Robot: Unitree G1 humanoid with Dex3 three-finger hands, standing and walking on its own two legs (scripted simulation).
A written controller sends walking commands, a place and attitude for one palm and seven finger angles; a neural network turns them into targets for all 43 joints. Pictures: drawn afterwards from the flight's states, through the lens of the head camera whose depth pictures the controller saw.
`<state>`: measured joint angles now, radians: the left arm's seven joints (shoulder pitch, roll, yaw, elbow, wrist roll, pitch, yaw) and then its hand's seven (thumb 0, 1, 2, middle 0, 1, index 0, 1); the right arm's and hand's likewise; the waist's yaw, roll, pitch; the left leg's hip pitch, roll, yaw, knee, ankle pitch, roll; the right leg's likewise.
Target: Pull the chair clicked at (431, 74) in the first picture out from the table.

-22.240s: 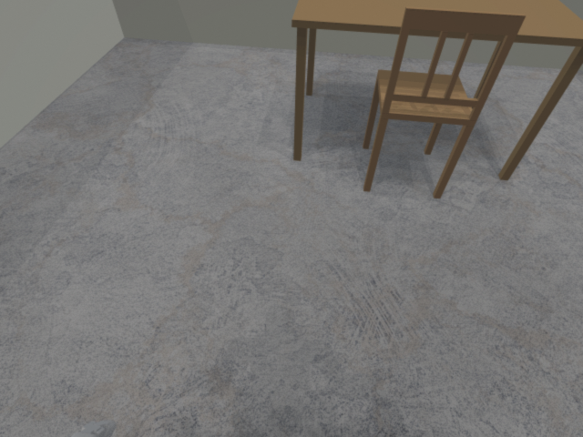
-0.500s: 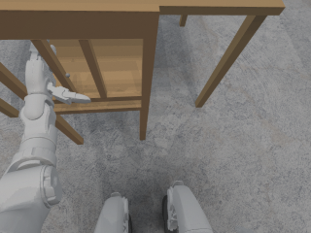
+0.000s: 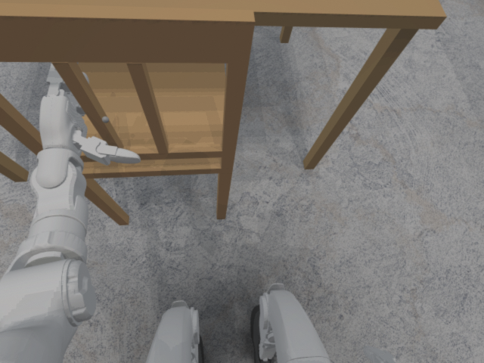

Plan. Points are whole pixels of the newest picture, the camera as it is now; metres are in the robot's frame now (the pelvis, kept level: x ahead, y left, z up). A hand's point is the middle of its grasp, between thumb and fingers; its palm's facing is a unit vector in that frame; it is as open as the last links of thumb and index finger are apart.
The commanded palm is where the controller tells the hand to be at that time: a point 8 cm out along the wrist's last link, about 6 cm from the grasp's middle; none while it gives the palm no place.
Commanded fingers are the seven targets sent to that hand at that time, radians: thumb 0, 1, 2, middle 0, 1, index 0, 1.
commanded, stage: hook a spindle and tug to test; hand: left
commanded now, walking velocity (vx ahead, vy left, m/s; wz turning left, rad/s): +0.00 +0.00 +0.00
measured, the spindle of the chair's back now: (96, 114) +0.52 +0.21 +0.01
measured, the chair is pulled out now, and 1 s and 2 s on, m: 0.00 0.00 0.03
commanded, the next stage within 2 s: step backward, pulling the chair out in 1.42 s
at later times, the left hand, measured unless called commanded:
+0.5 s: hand (108, 117) +0.49 +0.18 +0.03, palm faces +0.05 -1.00 -0.02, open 11.4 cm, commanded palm +0.47 +0.22 +0.03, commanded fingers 0.00 0.34 0.66 -0.50 -1.45 -0.50 -1.45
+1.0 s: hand (109, 116) +0.50 +0.18 +0.03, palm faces +0.06 -1.00 -0.01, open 4.7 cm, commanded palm +0.46 +0.22 +0.03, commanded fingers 0.00 0.90 0.90 -0.50 -1.45 -0.50 -1.45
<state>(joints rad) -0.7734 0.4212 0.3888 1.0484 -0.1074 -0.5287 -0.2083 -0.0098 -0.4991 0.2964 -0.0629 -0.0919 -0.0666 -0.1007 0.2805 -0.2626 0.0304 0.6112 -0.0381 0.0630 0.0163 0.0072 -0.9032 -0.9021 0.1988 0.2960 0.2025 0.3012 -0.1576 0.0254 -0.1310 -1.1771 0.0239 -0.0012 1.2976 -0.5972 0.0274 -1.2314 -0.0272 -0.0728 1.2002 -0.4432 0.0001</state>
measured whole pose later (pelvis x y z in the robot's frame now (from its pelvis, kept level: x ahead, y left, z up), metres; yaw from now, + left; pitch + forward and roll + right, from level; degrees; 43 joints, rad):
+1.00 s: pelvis +0.00 +0.00 +0.00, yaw +0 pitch +28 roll -3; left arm -0.75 0.41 0.37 1.01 -0.12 -0.50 -0.16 0.01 0.79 0.83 -0.50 -1.44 -0.50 -1.45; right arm 0.29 -0.25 0.03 0.61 -0.04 0.08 0.03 0.01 -0.90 -0.90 0.20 0.30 0.20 0.30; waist -0.16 0.03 -0.13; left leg -1.17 0.03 0.00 1.29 -0.60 0.03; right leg -1.23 -0.02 -0.07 1.19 -0.44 0.00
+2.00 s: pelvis +0.05 +0.03 +0.11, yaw -1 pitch +13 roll -3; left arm -0.62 0.27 0.14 1.09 -0.04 -0.21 0.05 0.01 0.75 0.78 -0.33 -1.21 -0.50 -1.45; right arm 0.32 -0.26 -0.02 0.68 0.01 0.08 -0.09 0.01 -0.90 -0.90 0.20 0.30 0.20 0.30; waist -0.11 0.00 0.05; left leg -0.46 0.00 0.06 0.61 -0.37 0.05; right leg -0.55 -0.03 -0.03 0.58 -0.19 0.01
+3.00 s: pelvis -0.07 +0.00 +0.10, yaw +0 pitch +5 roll +1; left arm -0.59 0.18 0.06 1.11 -0.08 -0.18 0.10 0.00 0.71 0.77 -0.29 -1.17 -0.50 -1.45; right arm 0.24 -0.25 -0.01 0.76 0.03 -0.05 -0.12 0.01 -0.90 -0.90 0.20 0.30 0.20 0.30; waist -0.05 0.00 0.12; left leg -0.46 0.00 0.06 0.63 -0.25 0.01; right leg -0.48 -0.03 0.00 0.65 -0.28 0.01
